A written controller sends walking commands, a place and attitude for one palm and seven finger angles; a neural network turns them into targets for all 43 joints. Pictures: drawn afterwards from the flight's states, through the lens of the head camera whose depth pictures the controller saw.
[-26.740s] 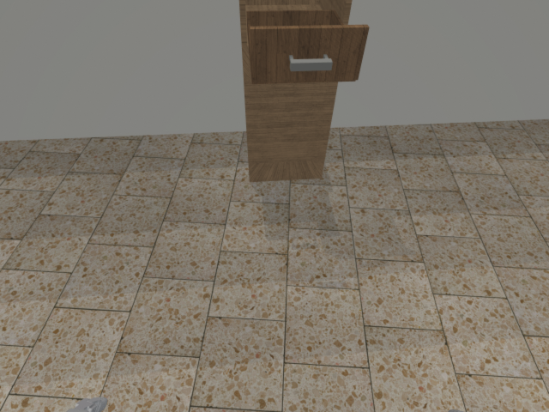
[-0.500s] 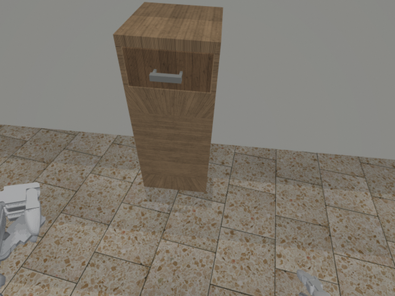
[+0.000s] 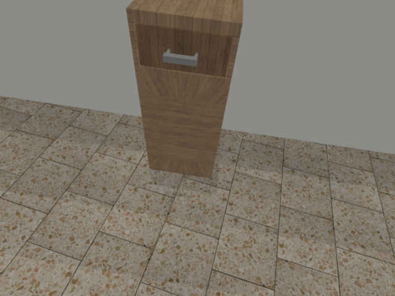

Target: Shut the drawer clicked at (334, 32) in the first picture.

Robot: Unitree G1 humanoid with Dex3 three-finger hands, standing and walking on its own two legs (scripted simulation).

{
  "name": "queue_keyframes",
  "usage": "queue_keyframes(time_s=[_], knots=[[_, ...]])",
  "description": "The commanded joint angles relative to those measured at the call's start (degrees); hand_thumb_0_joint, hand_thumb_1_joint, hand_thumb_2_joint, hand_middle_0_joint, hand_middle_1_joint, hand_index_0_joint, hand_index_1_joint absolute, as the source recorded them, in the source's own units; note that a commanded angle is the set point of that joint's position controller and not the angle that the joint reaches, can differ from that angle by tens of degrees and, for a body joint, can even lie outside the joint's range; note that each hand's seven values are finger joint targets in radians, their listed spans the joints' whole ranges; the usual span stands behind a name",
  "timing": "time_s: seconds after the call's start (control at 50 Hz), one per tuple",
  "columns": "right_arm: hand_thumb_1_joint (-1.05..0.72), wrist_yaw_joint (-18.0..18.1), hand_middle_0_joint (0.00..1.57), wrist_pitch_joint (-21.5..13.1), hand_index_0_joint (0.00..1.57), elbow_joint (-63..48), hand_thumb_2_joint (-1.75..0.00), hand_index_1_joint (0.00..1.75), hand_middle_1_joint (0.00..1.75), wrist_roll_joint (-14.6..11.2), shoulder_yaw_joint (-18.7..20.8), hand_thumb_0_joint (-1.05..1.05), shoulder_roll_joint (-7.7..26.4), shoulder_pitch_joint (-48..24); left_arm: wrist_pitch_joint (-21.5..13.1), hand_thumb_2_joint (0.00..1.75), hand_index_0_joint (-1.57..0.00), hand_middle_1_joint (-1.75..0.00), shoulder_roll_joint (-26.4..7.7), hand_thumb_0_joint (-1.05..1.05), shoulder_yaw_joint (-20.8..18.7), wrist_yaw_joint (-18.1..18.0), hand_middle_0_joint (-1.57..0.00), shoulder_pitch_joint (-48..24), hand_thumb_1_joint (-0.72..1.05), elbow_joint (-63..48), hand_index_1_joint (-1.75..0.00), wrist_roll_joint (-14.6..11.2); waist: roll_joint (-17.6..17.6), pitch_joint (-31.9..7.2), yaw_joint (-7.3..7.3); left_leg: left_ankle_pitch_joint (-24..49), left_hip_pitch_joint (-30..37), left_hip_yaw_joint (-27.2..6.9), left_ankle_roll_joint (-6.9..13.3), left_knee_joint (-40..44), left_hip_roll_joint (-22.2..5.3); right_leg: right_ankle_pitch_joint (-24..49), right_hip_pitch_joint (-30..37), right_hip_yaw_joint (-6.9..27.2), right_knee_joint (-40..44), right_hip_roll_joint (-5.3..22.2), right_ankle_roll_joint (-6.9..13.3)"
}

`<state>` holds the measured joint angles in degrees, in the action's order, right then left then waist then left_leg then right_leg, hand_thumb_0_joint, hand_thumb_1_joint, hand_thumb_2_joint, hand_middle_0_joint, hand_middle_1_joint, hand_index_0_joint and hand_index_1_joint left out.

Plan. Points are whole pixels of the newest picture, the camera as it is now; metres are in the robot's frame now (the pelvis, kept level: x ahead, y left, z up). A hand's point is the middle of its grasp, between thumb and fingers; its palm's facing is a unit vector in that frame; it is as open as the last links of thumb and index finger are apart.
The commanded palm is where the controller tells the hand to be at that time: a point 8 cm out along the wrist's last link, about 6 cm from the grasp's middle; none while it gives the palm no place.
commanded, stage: let the arm hang, fingers relaxed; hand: left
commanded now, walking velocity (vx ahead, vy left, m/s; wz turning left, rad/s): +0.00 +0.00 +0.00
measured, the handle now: (181, 56) +0.87 +0.11 +0.03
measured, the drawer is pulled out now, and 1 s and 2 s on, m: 0.00 0.00 0.00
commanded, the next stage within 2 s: look to check the result in 0.80 s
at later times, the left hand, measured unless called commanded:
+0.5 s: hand out of the picture -0.04 +0.17 -0.17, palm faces +0.04 -0.98 -0.18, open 7.0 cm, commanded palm none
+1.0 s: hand out of the picture -0.02 +0.15 -0.17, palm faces +0.05 -0.98 -0.17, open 7.4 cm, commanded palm none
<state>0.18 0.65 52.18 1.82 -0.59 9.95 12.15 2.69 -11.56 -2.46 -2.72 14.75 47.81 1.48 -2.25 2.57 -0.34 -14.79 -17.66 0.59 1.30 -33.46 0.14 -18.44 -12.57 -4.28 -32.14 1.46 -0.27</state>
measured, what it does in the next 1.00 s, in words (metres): stands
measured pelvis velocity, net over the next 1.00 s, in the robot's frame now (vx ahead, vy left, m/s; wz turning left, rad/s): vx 0.00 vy -0.01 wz -0.01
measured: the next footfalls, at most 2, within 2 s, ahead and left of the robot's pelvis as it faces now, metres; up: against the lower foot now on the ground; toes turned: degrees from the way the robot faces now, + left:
none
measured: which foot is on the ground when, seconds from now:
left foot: down 0.00-1.00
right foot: down 0.00-1.00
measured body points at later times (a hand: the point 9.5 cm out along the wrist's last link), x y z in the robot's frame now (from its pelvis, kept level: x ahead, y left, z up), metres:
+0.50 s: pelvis +0.00 +0.01 +0.01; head +0.01 +0.00 +0.46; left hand -0.04 +0.22 -0.15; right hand -0.02 -0.19 -0.16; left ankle +0.03 +0.10 -0.73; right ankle -0.01 -0.12 -0.73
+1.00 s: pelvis +0.00 -0.01 +0.01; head +0.02 -0.01 +0.46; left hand -0.02 +0.20 -0.15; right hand -0.03 -0.21 -0.15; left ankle +0.03 +0.10 -0.73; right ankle -0.01 -0.12 -0.73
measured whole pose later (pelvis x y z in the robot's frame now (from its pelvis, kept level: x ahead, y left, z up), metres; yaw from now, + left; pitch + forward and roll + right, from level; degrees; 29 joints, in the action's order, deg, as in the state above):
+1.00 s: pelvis +0.00 -0.01 +0.01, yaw -1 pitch -2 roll +0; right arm 2.0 0.8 65.1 1.1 1.1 6.1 18.2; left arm 0.0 -6.7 -0.9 -2.2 17.9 65.4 0.2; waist 0.5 2.8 -0.2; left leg -11.9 -13.3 1.0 0.5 -26.8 -0.4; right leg -15.5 -8.7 -3.8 -25.9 0.7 0.5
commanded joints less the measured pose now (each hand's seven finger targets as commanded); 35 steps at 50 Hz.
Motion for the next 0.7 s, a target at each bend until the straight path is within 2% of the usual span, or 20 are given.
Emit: queue_keyframes(time_s=[0.0,0.02,0.04,0.06,0.14,0.22,0.28,0.4,0.56,0.64,0.68], knots=[[-0.9,1.26,0.2,-0.75,0.2,-0.36,-0.9,0.3,0.3,-0.43,2.07,0.0,6.63,1.32,-2.16,0.9,-0.76,-0.91,-6.15,0.0,-0.43,1.54,-0.76,3.35,0.9,3.27,-0.91,-0.79,12.98,-3.33,0.88,5.77,1.95,-7.15,1.73,11.44,-5.46,4.24,3.19,4.61,9.23,3.29,2.73],[-0.9,1.31,0.2,-0.65,0.2,0.66,-0.9,0.3,0.3,-0.54,2.09,0.0,6.53,2.05,-2.2,0.9,-0.72,-0.86,-6.17,0.0,-0.21,1.6,-0.72,3.65,0.9,4.77,-0.86,-0.83,11.94,-2.92,0.88,4.27,1.96,-7.37,1.77,12.12,-5.48,3.81,3.15,4.45,9.88,3.38,2.88],[-0.9,1.39,0.2,-0.56,0.2,1.29,-0.9,0.3,0.3,-0.71,2.26,0.0,6.7,3.1,-2.34,0.9,-0.68,-0.82,-6.31,0.0,-0.14,1.59,-0.68,3.85,0.9,6.06,-0.82,-0.78,7.86,-2.83,0.84,4.8,2.48,-7.51,1.83,11.87,-5.73,4.22,3.17,4.28,10.55,3.39,2.86],[-0.9,1.43,0.2,-0.51,0.2,2.3,-0.9,0.3,0.3,-0.81,2.32,0.0,6.61,3.91,-2.38,0.9,-0.64,-0.78,-5.96,0.0,0.17,1.62,-0.64,4.07,0.9,7.51,-0.78,-0.84,6.5,-2.94,0.56,4.03,3.26,-7.35,1.8,12.1,-5.7,3.61,2.83,4.39,11.21,3.65,2.93],[-0.9,1.69,0.2,-0.48,0.2,5.58,-0.9,0.3,0.3,-1.09,2.29,0.0,6.12,6.78,-2.57,0.9,-0.48,-0.6,-5.37,0.0,0.76,1.4,-0.48,5.58,0.9,11.86,-0.6,-0.94,4.42,-1.62,0.38,5.59,5.22,-7.07,1.93,12.71,-5.89,3.84,1.57,3.79,11.8,3.8,2.96],[-0.9,1.87,0.2,-0.26,0.2,8.16,-0.9,0.3,0.3,-1.12,2.12,0.0,5.0,8.69,-2.4,0.9,-0.32,-0.43,-4.15,0.0,1.29,1.08,-0.32,6.99,0.9,14.95,-0.43,-1.01,3.46,1.46,0.07,2.32,4.9,-7.02,1.87,14.19,-5.85,1.48,-0.33,3.91,12.43,3.78,3.0],[-0.9,1.96,0.2,-0.39,0.2,9.3,-0.9,0.3,0.3,-1.14,2.07,0.0,4.28,9.58,-2.49,0.9,-0.2,-0.3,-3.43,0.0,1.31,0.94,-0.2,8.26,0.9,16.41,-0.3,-1.02,3.45,1.12,0.24,1.94,5.18,-6.85,1.94,14.71,-5.81,1.44,-0.06,3.95,12.19,3.8,2.93],[-0.9,2.01,0.2,-0.3,0.2,10.77,-0.9,0.3,0.3,-1.06,2.07,0.0,2.32,10.37,-2.62,0.9,-0.2,-0.3,-1.7,0.0,1.32,0.55,-0.2,9.06,0.9,17.58,-0.3,-0.92,2.27,3.75,0.12,1.23,4.24,-5.75,1.7,14.35,-5.09,0.76,-1.78,4.34,12.56,3.87,2.94],[-0.9,2.09,0.2,-0.44,0.2,11.34,-0.9,0.3,0.3,-0.91,2.23,0.0,0.59,10.74,-2.87,0.9,-0.2,-0.3,-0.21,0.0,0.81,0.29,-0.2,8.85,0.9,17.19,-0.3,-0.85,2.93,4.95,0.11,2.48,3.42,-4.77,1.34,13.33,-4.66,1.09,-2.53,4.52,12.45,3.89,3.01],[-0.9,2.14,0.2,-0.64,0.2,11.3,-0.9,0.3,0.3,-0.99,2.38,0.0,0.29,11.01,-3.15,0.9,-0.2,-0.3,-0.05,0.0,0.62,0.21,-0.2,8.73,0.9,16.81,-0.3,-0.84,1.96,3.41,0.21,5.1,4.04,-4.45,1.25,12.3,-4.55,2.59,-1.53,4.95,12.52,3.99,3.11],[-0.9,2.17,0.2,-0.71,0.2,11.46,-0.9,0.3,0.3,-0.9,2.31,0.0,-0.16,10.93,-3.26,0.9,-0.2,-0.3,0.11,0.0,0.61,0.18,-0.2,8.61,0.9,16.84,-0.3,-0.95,2.57,3.25,0.12,6.54,4.69,-3.96,1.14,11.79,-4.44,3.61,-1.37,5.19,12.8,4.41,3.25]])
